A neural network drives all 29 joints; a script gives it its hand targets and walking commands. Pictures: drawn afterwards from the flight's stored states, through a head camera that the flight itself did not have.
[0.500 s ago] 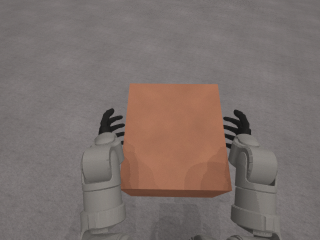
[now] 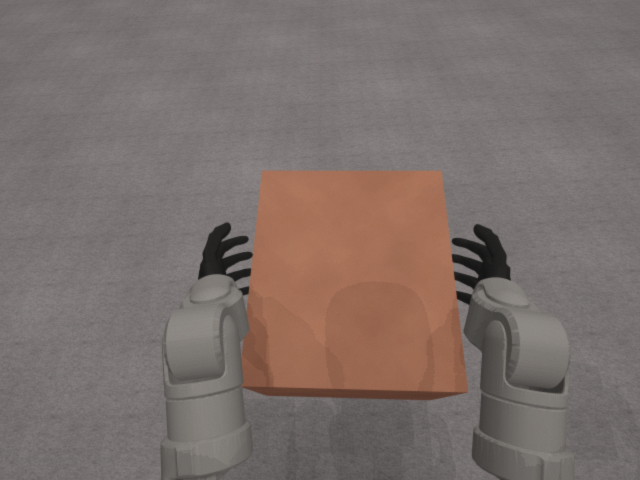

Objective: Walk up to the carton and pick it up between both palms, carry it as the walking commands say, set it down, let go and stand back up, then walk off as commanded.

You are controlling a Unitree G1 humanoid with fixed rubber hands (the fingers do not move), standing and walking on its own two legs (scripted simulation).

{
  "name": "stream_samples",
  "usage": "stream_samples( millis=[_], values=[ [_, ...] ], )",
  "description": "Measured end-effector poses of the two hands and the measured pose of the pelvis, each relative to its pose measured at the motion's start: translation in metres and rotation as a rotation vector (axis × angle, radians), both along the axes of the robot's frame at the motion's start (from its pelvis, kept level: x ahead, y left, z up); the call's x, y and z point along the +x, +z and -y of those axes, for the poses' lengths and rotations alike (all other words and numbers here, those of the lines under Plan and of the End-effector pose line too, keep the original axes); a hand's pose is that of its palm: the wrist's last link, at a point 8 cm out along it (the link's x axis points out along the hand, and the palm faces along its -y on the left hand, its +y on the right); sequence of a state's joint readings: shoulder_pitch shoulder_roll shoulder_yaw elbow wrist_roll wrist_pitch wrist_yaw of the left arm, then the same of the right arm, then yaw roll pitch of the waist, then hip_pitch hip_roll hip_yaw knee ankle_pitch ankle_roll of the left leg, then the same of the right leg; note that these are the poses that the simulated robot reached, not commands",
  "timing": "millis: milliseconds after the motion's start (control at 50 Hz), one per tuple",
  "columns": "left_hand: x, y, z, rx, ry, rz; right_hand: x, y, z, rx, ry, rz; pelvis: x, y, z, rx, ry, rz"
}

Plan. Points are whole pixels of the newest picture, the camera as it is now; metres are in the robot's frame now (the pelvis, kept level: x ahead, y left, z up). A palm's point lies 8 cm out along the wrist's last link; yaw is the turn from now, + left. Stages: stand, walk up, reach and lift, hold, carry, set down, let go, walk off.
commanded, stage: carry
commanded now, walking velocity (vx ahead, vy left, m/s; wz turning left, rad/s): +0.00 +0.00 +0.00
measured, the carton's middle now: (349, 289) +0.36 -0.03 +0.03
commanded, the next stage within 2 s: none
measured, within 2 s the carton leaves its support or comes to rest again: neither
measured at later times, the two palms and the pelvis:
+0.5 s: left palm (176, 319) +0.27 +0.15 +0.14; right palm (484, 304) +0.26 -0.15 +0.14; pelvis -0.03 +0.01 +0.01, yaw -1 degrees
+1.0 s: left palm (169, 308) +0.29 +0.17 +0.13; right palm (460, 289) +0.28 -0.14 +0.13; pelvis -0.02 +0.02 +0.01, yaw -1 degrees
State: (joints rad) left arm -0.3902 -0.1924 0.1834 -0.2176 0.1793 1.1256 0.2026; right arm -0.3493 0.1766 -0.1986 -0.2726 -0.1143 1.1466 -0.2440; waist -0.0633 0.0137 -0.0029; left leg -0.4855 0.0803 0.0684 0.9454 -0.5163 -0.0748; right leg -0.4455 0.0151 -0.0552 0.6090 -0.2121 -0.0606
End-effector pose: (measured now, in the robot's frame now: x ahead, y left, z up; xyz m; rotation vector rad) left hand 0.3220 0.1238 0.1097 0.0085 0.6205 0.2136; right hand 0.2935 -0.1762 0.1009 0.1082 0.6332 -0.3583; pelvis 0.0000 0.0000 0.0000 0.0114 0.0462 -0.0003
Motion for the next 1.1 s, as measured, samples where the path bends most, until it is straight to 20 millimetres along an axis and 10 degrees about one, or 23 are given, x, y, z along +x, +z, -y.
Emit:
stream_samples(
  millis=[300, 600, 1100],
  values=[
    [-0.054, 0.028, -0.039, -0.052, 0.108, 0.030, -0.021, 0.041, -0.038, -0.042, 0.077, 0.028, -0.029, 0.005, -0.008, 0.004, -0.014, 0.039],
    [-0.051, 0.024, -0.027, -0.027, 0.056, 0.002, -0.036, 0.029, -0.026, -0.024, 0.030, -0.004, -0.032, 0.007, -0.013, -0.004, -0.018, 0.026],
    [-0.029, 0.019, -0.043, -0.040, 0.076, 0.011, -0.007, 0.026, -0.042, -0.037, 0.059, 0.000, -0.011, 0.006, -0.021, -0.012, -0.015, 0.019]
  ],
)
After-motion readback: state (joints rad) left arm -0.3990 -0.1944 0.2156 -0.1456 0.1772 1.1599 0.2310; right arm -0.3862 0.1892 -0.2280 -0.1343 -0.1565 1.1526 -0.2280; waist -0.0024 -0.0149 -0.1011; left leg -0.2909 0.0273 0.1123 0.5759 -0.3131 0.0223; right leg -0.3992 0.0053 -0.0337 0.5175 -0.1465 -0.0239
